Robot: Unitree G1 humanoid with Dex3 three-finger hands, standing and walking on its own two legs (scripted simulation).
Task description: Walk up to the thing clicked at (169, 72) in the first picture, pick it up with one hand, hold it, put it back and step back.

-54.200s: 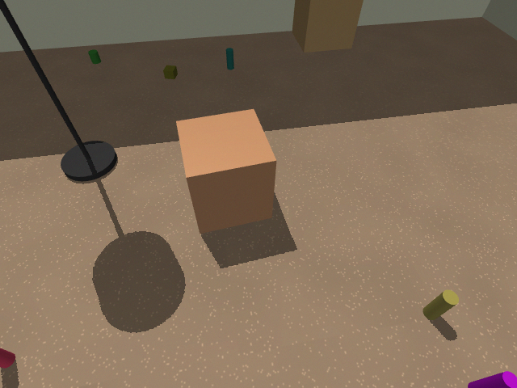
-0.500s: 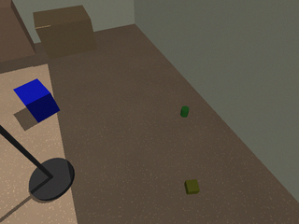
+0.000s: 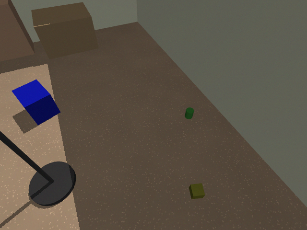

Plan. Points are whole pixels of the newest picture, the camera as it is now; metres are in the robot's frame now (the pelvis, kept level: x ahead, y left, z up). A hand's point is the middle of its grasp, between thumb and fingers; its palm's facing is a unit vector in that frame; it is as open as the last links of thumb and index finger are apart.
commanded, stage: stand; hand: right
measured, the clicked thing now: (196, 191) +0.44 -0.28 -0.75
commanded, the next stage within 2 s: rise first in 1.76 s
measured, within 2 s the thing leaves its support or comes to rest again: neither
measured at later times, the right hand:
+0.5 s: hand out of the picture +0.08 -0.25 -0.16, palm faces -0.04 +0.94 -0.35, open 7.3 cm
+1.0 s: hand out of the picture +0.08 -0.25 -0.16, palm faces -0.04 +0.94 -0.35, open 7.3 cm
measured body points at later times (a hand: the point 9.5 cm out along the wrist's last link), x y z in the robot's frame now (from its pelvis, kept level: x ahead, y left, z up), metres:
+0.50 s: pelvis +0.00 +0.00 +0.00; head +0.02 +0.00 +0.45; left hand +0.08 +0.30 -0.13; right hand +0.08 -0.30 -0.13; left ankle -0.02 +0.13 -0.75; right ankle +0.01 -0.14 -0.75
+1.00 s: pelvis +0.00 +0.00 +0.00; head +0.01 +0.00 +0.45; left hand +0.07 +0.30 -0.13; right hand +0.08 -0.30 -0.13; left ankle -0.02 +0.13 -0.75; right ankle +0.01 -0.14 -0.75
